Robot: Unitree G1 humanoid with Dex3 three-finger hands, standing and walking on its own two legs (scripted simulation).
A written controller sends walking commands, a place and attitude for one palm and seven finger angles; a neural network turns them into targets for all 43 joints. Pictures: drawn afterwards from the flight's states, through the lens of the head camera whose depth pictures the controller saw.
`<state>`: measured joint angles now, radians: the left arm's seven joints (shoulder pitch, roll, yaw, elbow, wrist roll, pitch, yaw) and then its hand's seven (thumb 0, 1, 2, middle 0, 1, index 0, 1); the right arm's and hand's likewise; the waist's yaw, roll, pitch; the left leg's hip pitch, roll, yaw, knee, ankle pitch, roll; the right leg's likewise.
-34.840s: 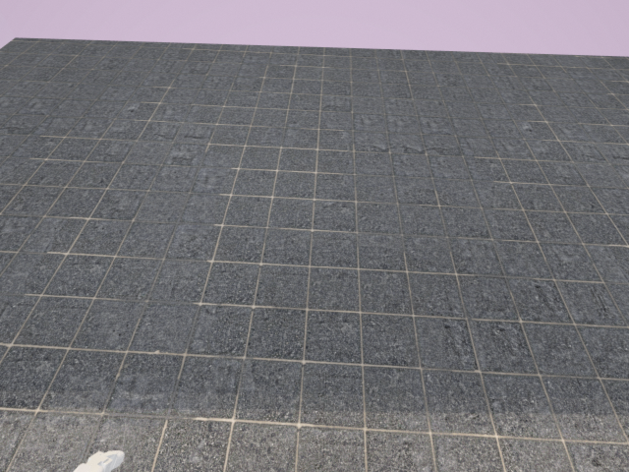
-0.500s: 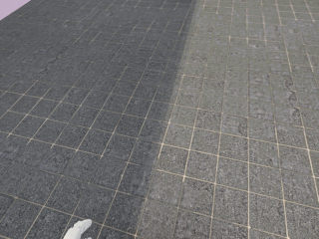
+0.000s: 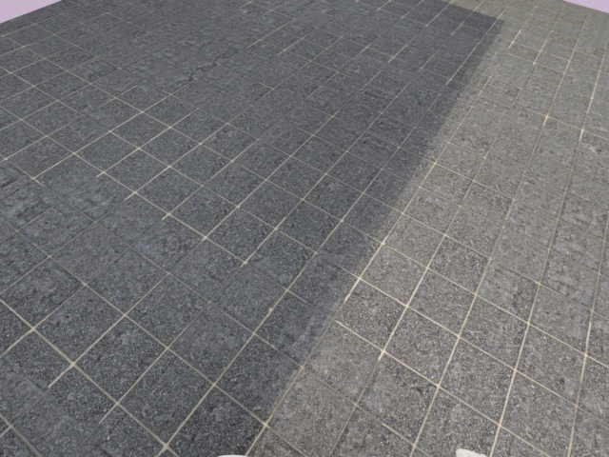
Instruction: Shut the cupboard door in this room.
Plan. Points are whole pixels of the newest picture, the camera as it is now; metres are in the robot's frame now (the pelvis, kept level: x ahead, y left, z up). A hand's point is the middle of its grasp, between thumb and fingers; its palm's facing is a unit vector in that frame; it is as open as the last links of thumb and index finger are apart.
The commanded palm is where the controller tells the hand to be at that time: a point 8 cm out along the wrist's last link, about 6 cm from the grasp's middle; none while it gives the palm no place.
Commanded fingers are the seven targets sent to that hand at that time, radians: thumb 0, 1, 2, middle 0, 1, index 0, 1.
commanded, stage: turn or walk to find it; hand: left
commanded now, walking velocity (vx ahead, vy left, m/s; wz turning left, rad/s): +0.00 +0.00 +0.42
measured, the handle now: out of the picture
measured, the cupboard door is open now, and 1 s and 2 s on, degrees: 100 100 100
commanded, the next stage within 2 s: none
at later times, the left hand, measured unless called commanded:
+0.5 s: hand out of the picture +0.05 +0.17 -0.14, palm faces +0.22 -0.94 -0.28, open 7.4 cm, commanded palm none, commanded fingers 0.00 0.90 0.90 -0.20 -0.30 -0.20 -0.30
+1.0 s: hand out of the picture -0.08 +0.22 -0.16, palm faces +0.46 -0.85 -0.24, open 7.4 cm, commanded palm none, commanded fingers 0.00 0.90 0.90 -0.20 -0.30 -0.20 -0.30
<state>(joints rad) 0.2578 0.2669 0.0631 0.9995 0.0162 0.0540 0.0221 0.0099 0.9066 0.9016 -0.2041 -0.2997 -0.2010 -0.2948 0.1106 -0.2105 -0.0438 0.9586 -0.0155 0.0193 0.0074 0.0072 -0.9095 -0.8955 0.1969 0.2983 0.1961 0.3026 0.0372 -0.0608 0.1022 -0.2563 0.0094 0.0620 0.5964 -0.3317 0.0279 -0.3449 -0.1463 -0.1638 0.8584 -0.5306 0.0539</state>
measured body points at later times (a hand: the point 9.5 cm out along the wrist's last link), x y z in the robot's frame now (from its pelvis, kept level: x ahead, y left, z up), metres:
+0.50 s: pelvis +0.00 -0.04 +0.01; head +0.04 -0.06 +0.46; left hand +0.04 +0.22 -0.12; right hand +0.10 -0.28 -0.16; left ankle -0.06 +0.09 -0.65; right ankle +0.02 -0.14 -0.73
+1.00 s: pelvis -0.03 +0.00 +0.02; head -0.01 +0.04 +0.46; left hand -0.10 +0.26 -0.14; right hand +0.16 -0.18 -0.12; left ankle -0.07 +0.08 -0.73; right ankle +0.02 -0.15 -0.65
